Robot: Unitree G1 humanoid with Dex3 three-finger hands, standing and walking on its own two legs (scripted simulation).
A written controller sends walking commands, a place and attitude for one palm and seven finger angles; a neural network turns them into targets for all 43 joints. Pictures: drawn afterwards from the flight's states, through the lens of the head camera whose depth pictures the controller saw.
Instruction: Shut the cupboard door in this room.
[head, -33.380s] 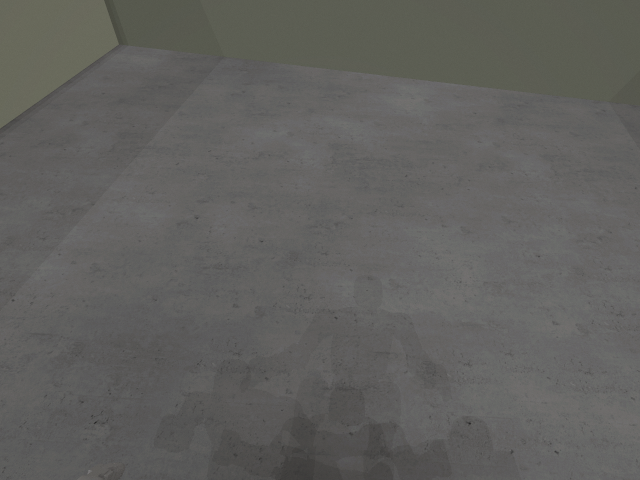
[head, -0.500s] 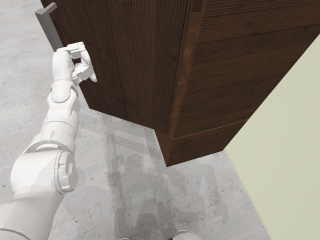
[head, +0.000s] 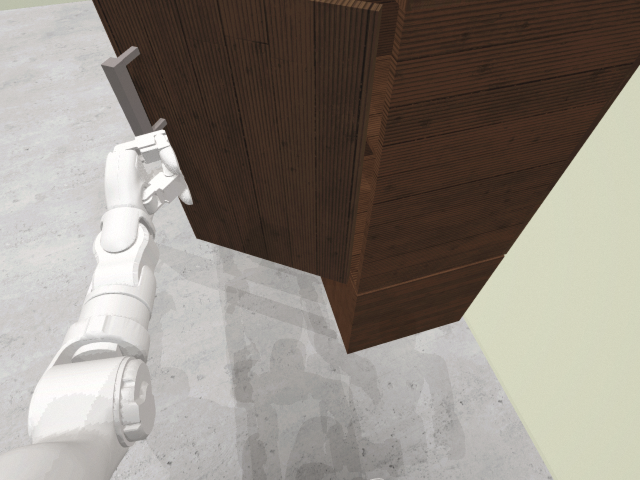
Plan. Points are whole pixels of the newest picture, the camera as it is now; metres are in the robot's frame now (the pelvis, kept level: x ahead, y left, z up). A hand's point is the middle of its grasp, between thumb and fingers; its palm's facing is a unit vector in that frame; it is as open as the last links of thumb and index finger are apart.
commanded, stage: draw the hand back to the body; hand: left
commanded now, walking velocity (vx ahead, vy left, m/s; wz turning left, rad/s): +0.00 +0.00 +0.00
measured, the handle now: (139, 98) +0.66 +0.24 +0.11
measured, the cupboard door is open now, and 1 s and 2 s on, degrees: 54 54 54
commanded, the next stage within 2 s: step back with the hand held close in 1.34 s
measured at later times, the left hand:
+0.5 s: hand (78, 288) +0.30 +0.21 +0.15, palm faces +0.27 -0.94 -0.21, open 3.2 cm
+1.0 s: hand out of the picture +0.18 +0.27 +0.18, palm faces +0.49 -0.76 -0.43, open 6.4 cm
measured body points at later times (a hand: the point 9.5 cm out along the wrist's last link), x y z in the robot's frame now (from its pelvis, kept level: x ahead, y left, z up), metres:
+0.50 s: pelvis +0.00 -0.01 +0.03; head -0.02 -0.03 +0.48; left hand +0.27 +0.26 +0.17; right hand +0.21 -0.22 -0.04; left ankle -0.02 +0.09 -0.71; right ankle +0.00 -0.11 -0.71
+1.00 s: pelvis +0.01 -0.01 +0.03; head -0.01 -0.04 +0.48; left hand +0.15 +0.31 +0.21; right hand +0.19 -0.22 -0.07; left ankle -0.02 +0.09 -0.71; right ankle +0.00 -0.11 -0.71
